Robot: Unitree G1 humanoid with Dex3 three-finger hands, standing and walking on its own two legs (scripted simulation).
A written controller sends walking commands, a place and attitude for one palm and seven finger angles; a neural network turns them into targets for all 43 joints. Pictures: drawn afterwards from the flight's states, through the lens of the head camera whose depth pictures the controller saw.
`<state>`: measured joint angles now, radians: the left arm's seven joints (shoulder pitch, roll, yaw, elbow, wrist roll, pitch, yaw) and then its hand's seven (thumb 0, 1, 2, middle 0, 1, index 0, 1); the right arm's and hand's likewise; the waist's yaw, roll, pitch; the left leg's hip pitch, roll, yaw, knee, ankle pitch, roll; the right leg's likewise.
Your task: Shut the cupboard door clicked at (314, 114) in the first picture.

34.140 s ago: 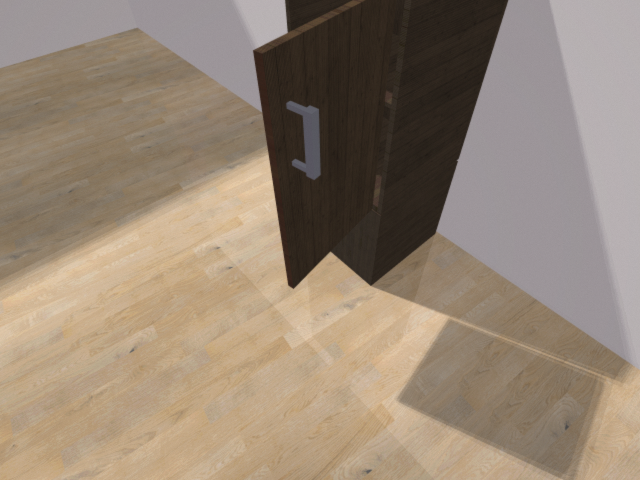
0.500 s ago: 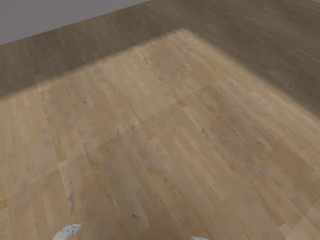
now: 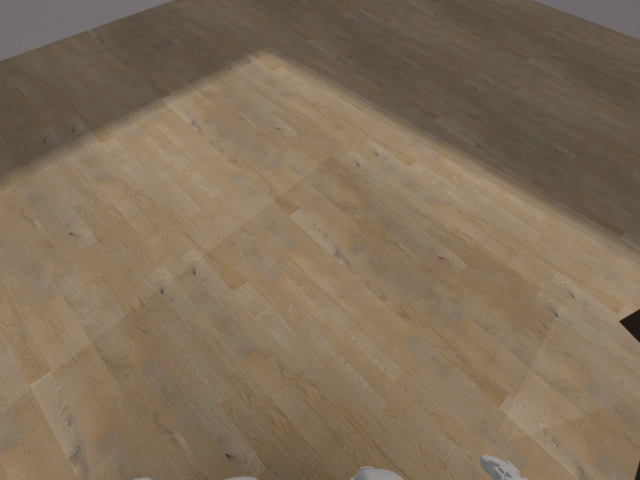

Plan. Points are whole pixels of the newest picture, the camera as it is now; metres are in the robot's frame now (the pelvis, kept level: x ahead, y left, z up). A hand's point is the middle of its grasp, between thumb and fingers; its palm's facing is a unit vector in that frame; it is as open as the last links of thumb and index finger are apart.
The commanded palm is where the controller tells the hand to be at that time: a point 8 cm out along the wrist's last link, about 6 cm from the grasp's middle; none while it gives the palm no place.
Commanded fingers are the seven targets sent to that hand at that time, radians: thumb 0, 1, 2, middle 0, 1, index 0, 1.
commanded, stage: turn to face it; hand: left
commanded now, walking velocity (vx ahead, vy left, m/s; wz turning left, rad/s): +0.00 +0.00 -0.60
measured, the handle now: out of the picture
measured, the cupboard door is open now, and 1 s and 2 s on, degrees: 66 66 66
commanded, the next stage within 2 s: take the last steps up to it in 1.58 s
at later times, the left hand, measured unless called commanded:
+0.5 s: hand (230, 451) +0.17 +0.13 -0.15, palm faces -0.31 -0.91 -0.26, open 7.4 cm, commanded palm none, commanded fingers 0.00 0.90 0.90 -0.20 -0.30 -0.20 -0.30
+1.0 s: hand (282, 393) +0.25 +0.07 -0.15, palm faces -0.58 -0.77 -0.26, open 7.4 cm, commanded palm none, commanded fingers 0.00 0.90 0.90 -0.20 -0.30 -0.20 -0.30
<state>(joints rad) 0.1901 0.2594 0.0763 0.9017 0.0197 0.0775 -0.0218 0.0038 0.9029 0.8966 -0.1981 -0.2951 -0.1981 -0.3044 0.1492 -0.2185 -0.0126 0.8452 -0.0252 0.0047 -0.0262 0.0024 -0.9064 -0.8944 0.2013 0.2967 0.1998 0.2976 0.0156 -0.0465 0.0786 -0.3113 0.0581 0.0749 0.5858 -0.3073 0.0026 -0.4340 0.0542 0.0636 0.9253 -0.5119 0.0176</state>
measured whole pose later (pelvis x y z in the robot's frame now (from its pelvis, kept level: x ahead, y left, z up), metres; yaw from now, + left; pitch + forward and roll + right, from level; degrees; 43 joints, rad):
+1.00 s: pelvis +0.03 -0.04 +0.00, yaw -37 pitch +0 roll -1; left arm 0.13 0.27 0.07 0.87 0.02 0.07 -0.05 0.00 0.91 0.90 -0.19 -0.29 -0.19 -0.30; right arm 0.25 -0.24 -0.04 0.89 -0.03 0.02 -0.01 0.00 -0.90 -0.89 0.20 0.30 0.20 0.30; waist -0.02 0.03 0.09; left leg -0.26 0.19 0.23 0.63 -0.35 -0.05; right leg -0.29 -0.02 -0.07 0.61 -0.30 0.01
